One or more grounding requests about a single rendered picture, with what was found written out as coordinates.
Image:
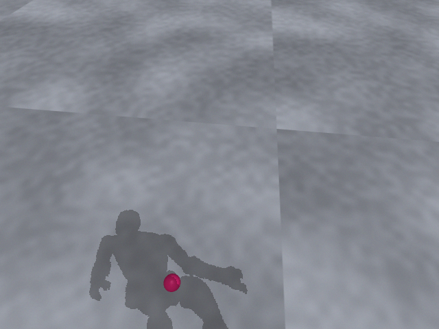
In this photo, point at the ball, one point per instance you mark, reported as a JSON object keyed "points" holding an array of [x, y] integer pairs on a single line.
{"points": [[172, 282]]}

